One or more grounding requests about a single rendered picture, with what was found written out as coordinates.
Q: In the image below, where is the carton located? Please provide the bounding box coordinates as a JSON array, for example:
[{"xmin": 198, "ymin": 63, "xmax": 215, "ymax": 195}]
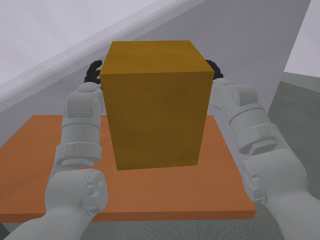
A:
[{"xmin": 99, "ymin": 40, "xmax": 215, "ymax": 171}]

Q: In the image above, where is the table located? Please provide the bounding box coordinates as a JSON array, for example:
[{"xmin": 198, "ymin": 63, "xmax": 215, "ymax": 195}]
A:
[{"xmin": 0, "ymin": 115, "xmax": 258, "ymax": 240}]

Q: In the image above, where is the robot right hand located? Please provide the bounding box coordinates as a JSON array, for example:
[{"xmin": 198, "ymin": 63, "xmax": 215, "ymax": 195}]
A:
[{"xmin": 206, "ymin": 59, "xmax": 224, "ymax": 80}]

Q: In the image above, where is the left robot upper arm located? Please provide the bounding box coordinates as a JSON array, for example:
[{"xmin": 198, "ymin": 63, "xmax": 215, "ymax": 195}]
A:
[{"xmin": 3, "ymin": 168, "xmax": 109, "ymax": 240}]

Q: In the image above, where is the right robot upper arm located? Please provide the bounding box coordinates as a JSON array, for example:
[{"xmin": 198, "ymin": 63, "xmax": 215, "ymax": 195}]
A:
[{"xmin": 240, "ymin": 148, "xmax": 320, "ymax": 240}]

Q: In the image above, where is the robot left hand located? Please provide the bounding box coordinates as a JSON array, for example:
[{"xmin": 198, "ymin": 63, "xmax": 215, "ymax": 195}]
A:
[{"xmin": 84, "ymin": 60, "xmax": 102, "ymax": 90}]

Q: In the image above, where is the left robot forearm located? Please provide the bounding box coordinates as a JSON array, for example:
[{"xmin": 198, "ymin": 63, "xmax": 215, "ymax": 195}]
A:
[{"xmin": 44, "ymin": 82, "xmax": 105, "ymax": 210}]

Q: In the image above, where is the right robot forearm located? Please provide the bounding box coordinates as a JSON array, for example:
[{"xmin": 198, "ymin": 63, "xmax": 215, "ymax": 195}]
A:
[{"xmin": 209, "ymin": 78, "xmax": 309, "ymax": 189}]

